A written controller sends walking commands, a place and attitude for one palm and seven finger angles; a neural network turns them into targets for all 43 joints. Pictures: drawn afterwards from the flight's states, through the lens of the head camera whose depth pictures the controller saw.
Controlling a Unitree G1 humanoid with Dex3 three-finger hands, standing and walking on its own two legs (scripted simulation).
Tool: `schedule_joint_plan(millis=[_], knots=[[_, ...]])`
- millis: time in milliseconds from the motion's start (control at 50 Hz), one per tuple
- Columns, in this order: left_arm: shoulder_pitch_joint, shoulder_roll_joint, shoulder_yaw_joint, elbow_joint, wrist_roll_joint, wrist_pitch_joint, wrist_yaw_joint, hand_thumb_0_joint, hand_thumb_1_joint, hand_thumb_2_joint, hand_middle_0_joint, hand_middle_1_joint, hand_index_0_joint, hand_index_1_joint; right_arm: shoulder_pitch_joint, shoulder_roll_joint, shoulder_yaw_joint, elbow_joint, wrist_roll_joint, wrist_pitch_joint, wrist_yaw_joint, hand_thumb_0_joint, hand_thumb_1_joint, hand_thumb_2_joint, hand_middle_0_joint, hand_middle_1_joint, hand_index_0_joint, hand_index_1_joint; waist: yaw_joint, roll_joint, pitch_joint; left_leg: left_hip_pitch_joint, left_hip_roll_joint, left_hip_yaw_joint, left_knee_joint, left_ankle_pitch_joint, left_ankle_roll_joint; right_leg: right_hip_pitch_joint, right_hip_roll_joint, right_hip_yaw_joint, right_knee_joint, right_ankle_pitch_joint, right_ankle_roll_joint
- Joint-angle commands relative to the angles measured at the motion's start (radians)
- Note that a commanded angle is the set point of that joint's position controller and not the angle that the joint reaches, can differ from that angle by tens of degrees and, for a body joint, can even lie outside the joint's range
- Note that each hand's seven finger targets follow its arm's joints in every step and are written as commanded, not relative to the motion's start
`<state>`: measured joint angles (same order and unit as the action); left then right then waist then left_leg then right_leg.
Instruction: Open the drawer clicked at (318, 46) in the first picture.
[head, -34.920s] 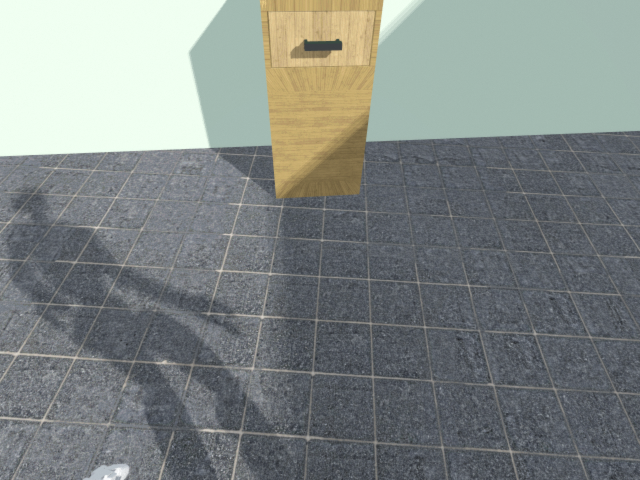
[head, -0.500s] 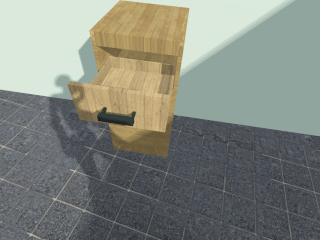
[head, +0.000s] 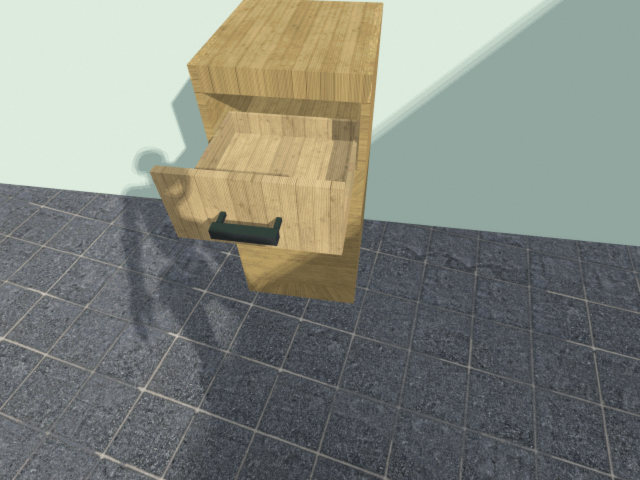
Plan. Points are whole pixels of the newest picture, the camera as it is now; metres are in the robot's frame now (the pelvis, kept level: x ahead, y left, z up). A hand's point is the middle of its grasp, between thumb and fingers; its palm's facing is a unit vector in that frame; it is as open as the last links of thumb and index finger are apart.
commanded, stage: let the arm hang, fingers relaxed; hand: left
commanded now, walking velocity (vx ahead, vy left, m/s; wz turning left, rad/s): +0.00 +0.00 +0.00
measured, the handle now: (247, 226) +0.56 +0.17 -0.06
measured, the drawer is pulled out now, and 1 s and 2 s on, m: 0.29 0.29 0.29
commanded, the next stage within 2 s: look to check the result in 0.32 s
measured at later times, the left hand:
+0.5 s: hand out of the picture +0.04 +0.20 -0.16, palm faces +0.00 -0.96 -0.28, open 7.3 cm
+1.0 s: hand out of the picture +0.08 +0.22 -0.15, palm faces -0.01 -0.94 -0.33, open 7.4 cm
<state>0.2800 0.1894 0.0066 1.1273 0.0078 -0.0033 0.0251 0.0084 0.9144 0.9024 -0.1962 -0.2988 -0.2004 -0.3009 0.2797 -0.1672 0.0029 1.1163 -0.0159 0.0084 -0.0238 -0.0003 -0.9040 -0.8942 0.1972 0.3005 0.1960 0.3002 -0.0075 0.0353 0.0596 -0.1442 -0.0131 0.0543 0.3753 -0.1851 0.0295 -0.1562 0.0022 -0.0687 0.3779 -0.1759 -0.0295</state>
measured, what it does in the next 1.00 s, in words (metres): stands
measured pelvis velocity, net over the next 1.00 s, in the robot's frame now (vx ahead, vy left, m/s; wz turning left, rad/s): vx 0.01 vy -0.02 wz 0.00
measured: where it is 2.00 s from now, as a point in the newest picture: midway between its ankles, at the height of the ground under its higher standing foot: outside the picture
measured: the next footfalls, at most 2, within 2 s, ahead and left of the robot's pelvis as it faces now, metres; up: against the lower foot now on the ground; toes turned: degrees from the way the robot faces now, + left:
none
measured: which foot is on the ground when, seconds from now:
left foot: down 0.00-1.00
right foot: down 0.00-1.00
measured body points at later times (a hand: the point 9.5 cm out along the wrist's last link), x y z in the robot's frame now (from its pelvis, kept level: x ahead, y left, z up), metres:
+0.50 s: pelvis +0.00 -0.01 +0.00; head +0.01 -0.02 +0.45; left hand +0.04 +0.25 -0.14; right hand +0.00 -0.26 -0.16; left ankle +0.02 +0.10 -0.75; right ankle +0.02 -0.10 -0.75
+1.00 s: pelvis +0.01 -0.02 +0.00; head +0.04 -0.03 +0.45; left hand +0.08 +0.27 -0.13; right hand +0.07 -0.30 -0.15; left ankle +0.02 +0.10 -0.75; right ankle +0.02 -0.10 -0.75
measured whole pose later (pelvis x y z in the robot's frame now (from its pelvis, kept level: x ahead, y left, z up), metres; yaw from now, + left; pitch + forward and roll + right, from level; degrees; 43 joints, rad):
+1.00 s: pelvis +0.01 -0.02 +0.00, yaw +0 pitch -2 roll +0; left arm 0.12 0.29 0.02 1.14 0.01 -0.02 0.01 0.01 0.91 0.90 -0.20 -0.30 -0.20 -0.30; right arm 0.13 -0.30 -0.01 1.13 -0.02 0.00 -0.01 0.00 -0.90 -0.89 0.20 0.30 0.20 0.30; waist -0.01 0.03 0.08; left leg -0.11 0.01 0.05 0.30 -0.16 0.00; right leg -0.12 0.03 -0.07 0.31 -0.16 -0.05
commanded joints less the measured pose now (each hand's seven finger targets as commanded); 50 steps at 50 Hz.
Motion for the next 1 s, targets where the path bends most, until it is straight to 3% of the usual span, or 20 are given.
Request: schedule_joint_plan(millis=[0,60,180,260,300,360,440,560,620,740,760,820,980], knots=[[0.011,0.149,0.029,-0.034,0.004,-0.013,0.007,0.000,0.900,0.900,-0.200,-0.300,-0.200,-0.300,0.048,-0.120,-0.026,-0.016,-0.002,-0.013,-0.012,0.000,-0.900,-0.900,0.200,0.300,0.200,0.300,-0.001,-0.030,0.049,-0.044,0.111,-0.117,-0.107,-0.053,0.009,-0.056,-0.102,0.122,-0.106,-0.102,-0.028],[0.007,0.159,0.033,-0.034,0.005,-0.017,0.007,0.000,0.900,0.900,-0.200,-0.300,-0.200,-0.300,0.035,-0.125,-0.028,-0.018,0.001,-0.016,-0.012,0.000,-0.900,-0.900,0.200,0.300,0.200,0.300,0.004,-0.050,0.038,-0.030,0.112,-0.117,-0.103,-0.020,0.008,-0.050,-0.103,0.123,-0.108,-0.082,-0.028],[-0.032,0.168,0.036,-0.039,0.005,-0.017,0.006,0.000,0.900,0.900,-0.200,-0.300,-0.200,-0.300,0.021,-0.136,-0.031,-0.013,-0.003,-0.017,-0.011,0.000,-0.900,-0.900,0.200,0.300,0.200,0.300,0.000,-0.009,0.046,-0.038,0.112,-0.114,-0.104,-0.025,0.004,-0.046,-0.109,0.131,-0.118,-0.091,-0.030],[-0.047,0.185,0.042,-0.044,0.006,-0.020,0.004,0.000,0.900,0.900,-0.200,-0.300,-0.200,-0.300,0.008,-0.151,-0.035,-0.017,-0.002,-0.017,-0.010,0.000,-0.900,-0.900,0.200,0.300,0.200,0.300,0.001,-0.026,0.035,-0.027,0.112,-0.117,-0.100,-0.009,0.003,-0.045,-0.110,0.137,-0.124,-0.088,-0.032],[-0.064,0.188,0.042,-0.043,0.005,-0.020,0.003,0.000,0.900,0.900,-0.200,-0.300,-0.200,-0.300,0.003,-0.158,-0.035,-0.013,-0.003,-0.018,-0.010,0.000,-0.900,-0.900,0.200,0.300,0.200,0.300,-0.002,-0.006,0.026,-0.030,0.115,-0.116,-0.101,-0.002,0.001,-0.030,-0.113,0.135,-0.122,-0.072,-0.030],[-0.067,0.200,0.046,-0.044,0.005,-0.024,0.003,0.000,0.900,0.900,-0.200,-0.300,-0.200,-0.300,-0.010,-0.171,-0.038,-0.019,-0.001,-0.021,-0.010,0.000,-0.900,-0.900,0.200,0.300,0.200,0.300,0.000,-0.032,0.001,-0.006,0.118,-0.121,-0.097,0.032,0.002,-0.021,-0.114,0.134,-0.121,-0.042,-0.031],[-0.093,0.212,0.045,-0.045,0.004,-0.023,0.001,0.000,0.900,0.900,-0.200,-0.300,-0.200,-0.300,-0.027,-0.189,-0.038,-0.015,-0.002,-0.019,-0.009,0.000,-0.900,-0.900,0.200,0.300,0.200,0.300,-0.004,-0.008,0.016,-0.013,0.119,-0.120,-0.105,0.022,-0.002,-0.022,-0.116,0.141,-0.130,-0.046,-0.031],[-0.101,0.238,0.051,-0.044,0.005,-0.029,0.002,0.000,0.900,0.900,-0.200,-0.300,-0.200,-0.300,-0.052,-0.215,-0.044,-0.020,0.001,-0.018,-0.006,0.000,-0.900,-0.900,0.200,0.300,0.200,0.300,-0.004,-0.055,-0.017,0.030,0.123,-0.119,-0.096,0.049,0.000,-0.018,-0.120,0.145,-0.143,-0.029,-0.027],[-0.122,0.247,0.050,-0.044,0.005,-0.028,0.001,0.000,0.900,0.900,-0.200,-0.300,-0.200,-0.300,-0.069,-0.227,-0.044,-0.018,0.000,-0.019,-0.005,0.000,-0.900,-0.900,0.200,0.300,0.200,0.300,-0.007,-0.025,-0.015,0.022,0.124,-0.119,-0.102,0.053,-0.003,-0.005,-0.123,0.146,-0.141,-0.007,-0.026],[-0.145,0.272,0.051,-0.044,0.005,-0.028,-0.001,0.000,0.900,0.900,-0.200,-0.300,-0.200,-0.300,-0.100,-0.254,-0.045,-0.020,0.000,-0.017,-0.001,0.000,-0.900,-0.900,0.200,0.300,0.200,0.300,-0.008,-0.024,-0.013,0.028,0.122,-0.121,-0.107,0.040,-0.005,-0.007,-0.127,0.154,-0.158,-0.036,-0.024],[-0.142,0.277,0.053,-0.047,0.005,-0.030,0.000,0.000,0.900,0.900,-0.200,-0.300,-0.200,-0.300,-0.108,-0.258,-0.047,-0.026,0.000,-0.017,-0.002,0.000,-0.900,-0.900,0.200,0.300,0.200,0.300,-0.005,-0.046,-0.021,0.044,0.126,-0.122,-0.105,0.047,-0.003,-0.011,-0.124,0.152,-0.158,-0.026,-0.023],[-0.163,0.284,0.052,-0.048,0.005,-0.031,-0.001,0.000,0.900,0.900,-0.200,-0.300,-0.200,-0.300,-0.119,-0.273,-0.045,-0.023,0.000,-0.021,-0.001,0.000,-0.900,-0.900,0.200,0.300,0.200,0.300,-0.008,-0.019,-0.041,0.043,0.132,-0.123,-0.112,0.078,-0.006,0.018,-0.128,0.149,-0.144,0.037,-0.024],[-0.186,0.304,0.053,-0.046,0.005,-0.036,-0.001,0.000,0.900,0.900,-0.200,-0.300,-0.200,-0.300,-0.157,-0.303,-0.044,-0.033,0.001,-0.026,-0.003,0.000,-0.900,-0.900,0.200,0.300,0.200,0.300,-0.007,-0.038,-0.064,0.076,0.142,-0.123,-0.115,0.148,-0.008,0.045,-0.132,0.141,-0.134,0.152,-0.021]])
